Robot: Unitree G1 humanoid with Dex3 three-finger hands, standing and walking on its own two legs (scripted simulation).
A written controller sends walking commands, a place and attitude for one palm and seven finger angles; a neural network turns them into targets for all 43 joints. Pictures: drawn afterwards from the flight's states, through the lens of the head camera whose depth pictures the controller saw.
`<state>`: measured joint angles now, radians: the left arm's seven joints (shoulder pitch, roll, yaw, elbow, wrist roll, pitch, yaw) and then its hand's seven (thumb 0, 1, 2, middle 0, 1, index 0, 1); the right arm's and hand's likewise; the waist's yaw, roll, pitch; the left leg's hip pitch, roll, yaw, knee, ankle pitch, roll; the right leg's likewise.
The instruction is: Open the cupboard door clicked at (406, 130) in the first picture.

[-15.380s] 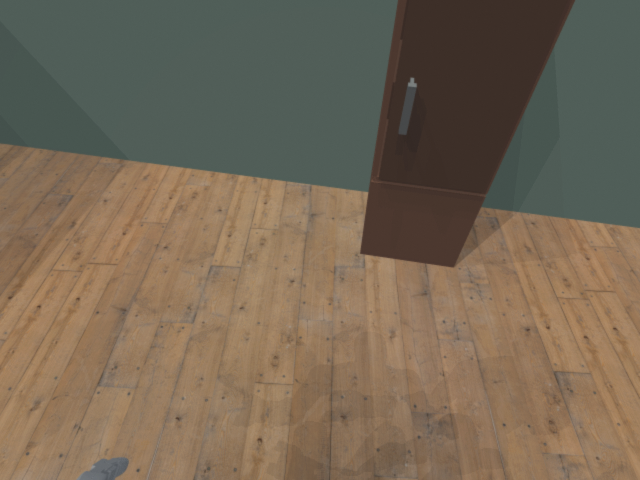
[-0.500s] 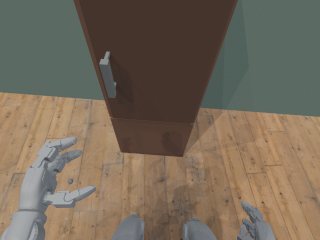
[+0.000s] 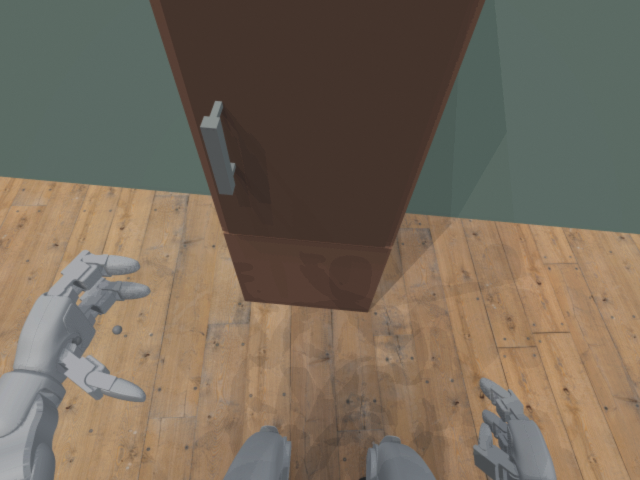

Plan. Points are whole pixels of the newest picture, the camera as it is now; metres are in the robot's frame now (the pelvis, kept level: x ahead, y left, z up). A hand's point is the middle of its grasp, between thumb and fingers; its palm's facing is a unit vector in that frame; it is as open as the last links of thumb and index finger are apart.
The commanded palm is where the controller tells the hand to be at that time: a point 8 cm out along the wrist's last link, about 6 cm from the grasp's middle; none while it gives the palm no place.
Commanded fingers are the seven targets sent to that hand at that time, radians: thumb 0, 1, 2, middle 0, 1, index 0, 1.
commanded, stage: raise the hand with hooked fingers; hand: left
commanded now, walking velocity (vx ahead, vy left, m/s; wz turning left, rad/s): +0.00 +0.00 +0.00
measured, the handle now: (222, 149) +0.56 +0.19 +0.03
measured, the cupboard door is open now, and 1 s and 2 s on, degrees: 0 0 0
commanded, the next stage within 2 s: move the hooked fingers beside the handle in 0.66 s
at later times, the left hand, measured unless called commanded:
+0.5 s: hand (109, 305) +0.29 +0.26 +0.05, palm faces +0.01 -1.00 -0.06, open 14.0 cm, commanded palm +0.26 +0.31 +0.05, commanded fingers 0.00 -0.50 0.30 -0.30 -1.20 -0.30 -1.20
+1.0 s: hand (121, 288) +0.32 +0.26 +0.04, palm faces -0.04 -1.00 -0.04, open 14.0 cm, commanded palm +0.30 +0.31 +0.05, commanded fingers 0.00 -0.50 0.30 -0.30 -1.20 -0.30 -1.20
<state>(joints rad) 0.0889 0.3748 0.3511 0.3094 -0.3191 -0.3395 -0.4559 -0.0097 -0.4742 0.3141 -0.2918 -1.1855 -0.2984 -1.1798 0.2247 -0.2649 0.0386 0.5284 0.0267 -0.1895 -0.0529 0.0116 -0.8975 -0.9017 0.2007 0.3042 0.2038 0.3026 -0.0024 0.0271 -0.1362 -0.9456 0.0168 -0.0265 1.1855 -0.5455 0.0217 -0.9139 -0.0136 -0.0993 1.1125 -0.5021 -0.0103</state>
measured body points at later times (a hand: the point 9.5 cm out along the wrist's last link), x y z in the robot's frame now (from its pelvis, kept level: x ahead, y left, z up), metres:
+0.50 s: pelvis +0.00 -0.01 +0.00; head +0.09 +0.01 +0.44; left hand +0.29 +0.32 +0.05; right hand +0.15 -0.27 -0.08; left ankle +0.01 +0.10 -0.65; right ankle +0.02 -0.12 -0.65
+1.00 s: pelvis -0.01 +0.00 +0.00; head +0.09 +0.02 +0.44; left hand +0.31 +0.31 +0.05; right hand +0.15 -0.26 -0.09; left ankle +0.01 +0.10 -0.65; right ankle +0.02 -0.12 -0.65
